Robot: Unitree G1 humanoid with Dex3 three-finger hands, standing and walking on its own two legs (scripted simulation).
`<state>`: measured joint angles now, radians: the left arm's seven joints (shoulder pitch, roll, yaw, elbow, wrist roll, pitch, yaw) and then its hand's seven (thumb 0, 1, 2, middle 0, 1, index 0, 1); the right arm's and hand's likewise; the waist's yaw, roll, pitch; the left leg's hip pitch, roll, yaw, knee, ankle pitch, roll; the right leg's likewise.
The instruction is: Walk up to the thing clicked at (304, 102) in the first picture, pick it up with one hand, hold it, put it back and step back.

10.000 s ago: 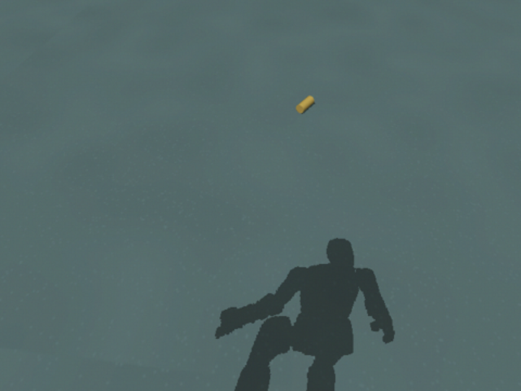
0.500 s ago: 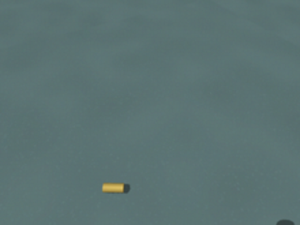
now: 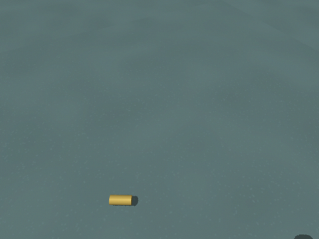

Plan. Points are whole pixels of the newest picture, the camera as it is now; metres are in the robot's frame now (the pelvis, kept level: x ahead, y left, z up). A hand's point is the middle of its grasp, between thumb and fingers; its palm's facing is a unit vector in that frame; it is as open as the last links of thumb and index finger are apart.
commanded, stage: stand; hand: left
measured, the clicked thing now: (120, 199) +0.42 +0.23 -0.76
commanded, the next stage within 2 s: walk up in 0.02 s
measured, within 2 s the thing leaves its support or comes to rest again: neither
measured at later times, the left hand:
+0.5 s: hand out of the picture +0.08 +0.28 -0.16, palm faces -0.01 -0.92 -0.39, open 7.4 cm
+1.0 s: hand out of the picture +0.08 +0.28 -0.16, palm faces -0.02 -0.92 -0.39, open 7.4 cm
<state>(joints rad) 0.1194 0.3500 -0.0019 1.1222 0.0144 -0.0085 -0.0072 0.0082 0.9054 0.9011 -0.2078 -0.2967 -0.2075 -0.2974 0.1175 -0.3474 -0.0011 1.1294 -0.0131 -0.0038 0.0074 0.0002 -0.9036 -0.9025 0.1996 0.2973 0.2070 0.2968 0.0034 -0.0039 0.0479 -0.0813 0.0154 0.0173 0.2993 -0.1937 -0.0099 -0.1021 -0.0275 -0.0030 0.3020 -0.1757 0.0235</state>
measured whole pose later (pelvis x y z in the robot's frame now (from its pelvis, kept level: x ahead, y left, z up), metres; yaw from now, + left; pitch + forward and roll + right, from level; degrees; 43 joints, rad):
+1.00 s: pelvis +0.01 +0.01 -0.01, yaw +0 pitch -3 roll +0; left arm 0.14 0.36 0.01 1.08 0.03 -0.02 0.02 0.01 0.90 0.90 -0.21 -0.30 -0.21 -0.30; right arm 0.12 -0.37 -0.05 1.05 -0.02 0.04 0.03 0.00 -0.90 -0.90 0.20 0.30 0.21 0.30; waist 0.01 0.01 0.07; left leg -0.07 -0.01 0.03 0.38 -0.26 0.01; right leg -0.10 -0.05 0.01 0.40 -0.24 0.04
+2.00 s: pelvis -0.02 +0.00 +0.00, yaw +0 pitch -3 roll +0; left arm 0.14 0.35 0.00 1.12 0.01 0.00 -0.01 0.01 0.91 0.90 -0.21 -0.30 -0.21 -0.30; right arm 0.13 -0.35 -0.01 1.13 -0.01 0.00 0.01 0.00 -0.90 -0.90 0.20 0.30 0.21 0.30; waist 0.00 0.00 0.06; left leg -0.08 0.02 0.02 0.31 -0.18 -0.01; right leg -0.11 -0.02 0.00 0.31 -0.16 0.02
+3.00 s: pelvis +0.00 +0.00 +0.00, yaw +0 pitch -1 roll +0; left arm 0.12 0.35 0.00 1.12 0.01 -0.01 -0.01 0.01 0.91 0.90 -0.21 -0.30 -0.21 -0.30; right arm 0.12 -0.35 0.00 1.12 -0.01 -0.01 0.01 0.00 -0.90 -0.90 0.20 0.30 0.21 0.30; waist 0.00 0.00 0.06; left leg -0.09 0.02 0.02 0.31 -0.19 -0.02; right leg -0.11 -0.02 0.00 0.31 -0.18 0.02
